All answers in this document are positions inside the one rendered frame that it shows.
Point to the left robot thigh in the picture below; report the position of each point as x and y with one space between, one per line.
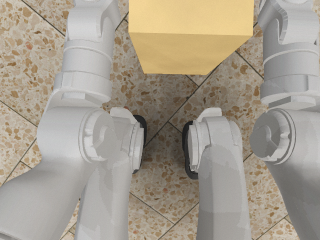
104 201

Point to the robot left shin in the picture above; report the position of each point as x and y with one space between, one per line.
122 113

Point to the left robot upper arm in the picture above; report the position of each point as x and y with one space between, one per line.
39 204

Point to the robot left forearm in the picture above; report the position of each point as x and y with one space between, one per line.
84 80

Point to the right robot upper arm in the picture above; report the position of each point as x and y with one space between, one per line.
288 141

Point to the robot right forearm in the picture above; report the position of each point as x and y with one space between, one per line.
290 55

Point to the carton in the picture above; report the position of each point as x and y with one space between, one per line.
188 37

